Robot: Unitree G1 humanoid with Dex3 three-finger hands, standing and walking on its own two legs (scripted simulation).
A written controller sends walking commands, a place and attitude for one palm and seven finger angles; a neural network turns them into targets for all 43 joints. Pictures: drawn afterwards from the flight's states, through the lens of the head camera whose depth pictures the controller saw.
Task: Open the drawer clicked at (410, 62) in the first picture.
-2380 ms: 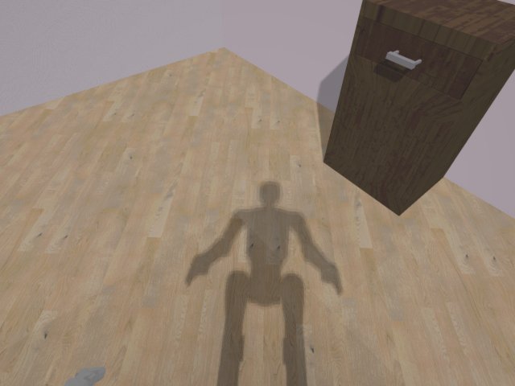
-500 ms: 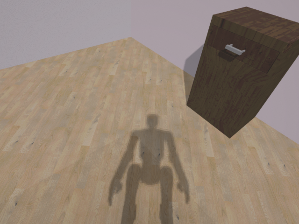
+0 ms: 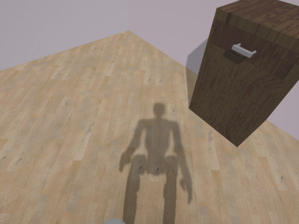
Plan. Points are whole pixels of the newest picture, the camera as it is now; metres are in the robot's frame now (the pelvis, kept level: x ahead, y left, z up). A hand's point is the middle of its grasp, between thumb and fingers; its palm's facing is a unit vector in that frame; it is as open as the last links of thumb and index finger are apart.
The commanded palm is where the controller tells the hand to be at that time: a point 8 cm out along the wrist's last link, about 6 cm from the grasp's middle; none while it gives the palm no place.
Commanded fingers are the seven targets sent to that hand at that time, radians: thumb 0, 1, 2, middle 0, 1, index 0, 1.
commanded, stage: walk to a spot facing it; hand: left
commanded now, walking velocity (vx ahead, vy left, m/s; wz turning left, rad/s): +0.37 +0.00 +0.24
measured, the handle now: (244, 49) +0.97 -0.50 -0.03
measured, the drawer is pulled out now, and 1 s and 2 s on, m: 0.00 0.00 0.00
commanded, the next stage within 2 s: turn to face it in 0.48 s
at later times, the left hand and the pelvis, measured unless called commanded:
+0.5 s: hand (69, 217) +0.18 +0.25 -0.17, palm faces +0.11 -0.98 -0.14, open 7.4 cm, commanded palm none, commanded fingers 0.00 0.90 0.90 -0.20 -0.30 -0.20 -0.30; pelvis +0.20 +0.08 +0.02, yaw +2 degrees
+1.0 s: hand (103, 135) +0.47 +0.20 -0.16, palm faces -0.15 -0.95 -0.26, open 7.4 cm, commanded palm none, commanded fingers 0.00 0.90 0.90 -0.20 -0.30 -0.20 -0.30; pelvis +0.35 +0.03 +0.00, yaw -12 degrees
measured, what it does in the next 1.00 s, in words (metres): walks ahead: left foot, then right foot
